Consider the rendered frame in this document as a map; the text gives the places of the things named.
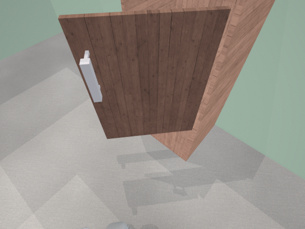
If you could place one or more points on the cupboard door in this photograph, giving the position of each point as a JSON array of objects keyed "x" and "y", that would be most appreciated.
[{"x": 152, "y": 65}]

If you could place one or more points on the handle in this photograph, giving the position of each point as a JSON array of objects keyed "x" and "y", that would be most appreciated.
[{"x": 90, "y": 77}]

